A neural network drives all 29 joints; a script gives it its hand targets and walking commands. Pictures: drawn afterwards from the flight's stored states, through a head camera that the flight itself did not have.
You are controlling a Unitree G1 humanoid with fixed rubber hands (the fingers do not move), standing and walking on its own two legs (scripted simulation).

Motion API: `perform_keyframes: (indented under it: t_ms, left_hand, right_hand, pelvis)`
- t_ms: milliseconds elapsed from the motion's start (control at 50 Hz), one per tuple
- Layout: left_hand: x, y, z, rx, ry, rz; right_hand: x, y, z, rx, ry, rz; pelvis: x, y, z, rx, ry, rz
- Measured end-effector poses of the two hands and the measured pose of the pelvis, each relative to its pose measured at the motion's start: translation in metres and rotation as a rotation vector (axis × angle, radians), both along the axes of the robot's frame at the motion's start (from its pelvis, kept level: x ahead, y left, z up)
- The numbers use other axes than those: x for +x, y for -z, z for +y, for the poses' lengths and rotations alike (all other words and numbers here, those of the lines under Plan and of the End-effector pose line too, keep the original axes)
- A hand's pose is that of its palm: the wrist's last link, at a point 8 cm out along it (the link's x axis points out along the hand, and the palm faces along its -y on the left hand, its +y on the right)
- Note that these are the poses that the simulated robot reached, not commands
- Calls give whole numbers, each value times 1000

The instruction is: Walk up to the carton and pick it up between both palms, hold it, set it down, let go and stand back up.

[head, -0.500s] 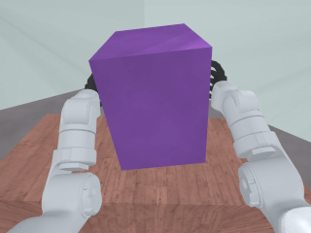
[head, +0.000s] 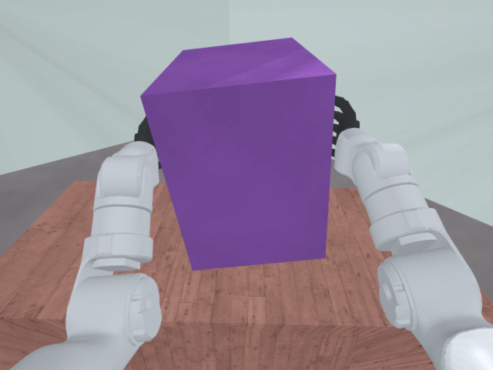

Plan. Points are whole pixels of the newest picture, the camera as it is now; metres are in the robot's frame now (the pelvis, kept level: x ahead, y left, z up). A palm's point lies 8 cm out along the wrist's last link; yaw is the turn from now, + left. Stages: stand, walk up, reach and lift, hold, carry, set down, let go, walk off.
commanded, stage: hold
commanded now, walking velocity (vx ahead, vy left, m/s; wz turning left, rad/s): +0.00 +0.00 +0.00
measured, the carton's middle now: (246, 143) +0.44 -0.01 +0.25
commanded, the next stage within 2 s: none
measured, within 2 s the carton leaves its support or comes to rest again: neither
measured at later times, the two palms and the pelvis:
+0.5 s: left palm (146, 154) +0.37 +0.15 +0.27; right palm (346, 140) +0.36 -0.16 +0.29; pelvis +0.00 +0.00 +0.00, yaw +0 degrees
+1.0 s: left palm (146, 154) +0.37 +0.15 +0.27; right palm (346, 140) +0.36 -0.16 +0.29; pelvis +0.00 +0.00 +0.00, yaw +0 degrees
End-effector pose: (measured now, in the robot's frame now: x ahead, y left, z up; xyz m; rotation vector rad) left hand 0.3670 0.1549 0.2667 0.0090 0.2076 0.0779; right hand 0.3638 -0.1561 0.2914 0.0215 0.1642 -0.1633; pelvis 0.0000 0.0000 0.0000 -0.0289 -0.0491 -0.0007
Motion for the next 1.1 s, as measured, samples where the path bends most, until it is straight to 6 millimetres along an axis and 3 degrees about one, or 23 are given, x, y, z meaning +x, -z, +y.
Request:
perform_keyframes:
  t_ms: [1100]
  left_hand:
    - [0, -1, -1, 0, 3, -3]
  right_hand:
    - [-1, -3, 0, -3, 2, -1]
  pelvis:
    - [0, 0, 0, 0, -1, 6]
